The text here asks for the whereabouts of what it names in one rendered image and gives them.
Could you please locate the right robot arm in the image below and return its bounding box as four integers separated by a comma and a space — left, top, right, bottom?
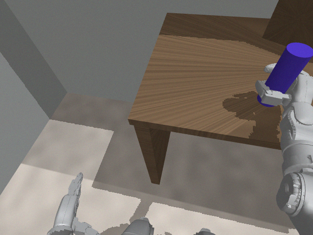
276, 102, 313, 235

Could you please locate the left robot arm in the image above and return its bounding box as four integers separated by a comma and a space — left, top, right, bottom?
47, 225, 73, 235

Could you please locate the left robot hand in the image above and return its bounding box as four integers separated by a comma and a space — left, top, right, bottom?
53, 172, 101, 235

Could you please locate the desk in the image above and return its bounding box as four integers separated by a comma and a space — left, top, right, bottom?
128, 13, 313, 185

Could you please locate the right robot hand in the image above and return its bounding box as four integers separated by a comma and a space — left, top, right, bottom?
255, 63, 313, 110

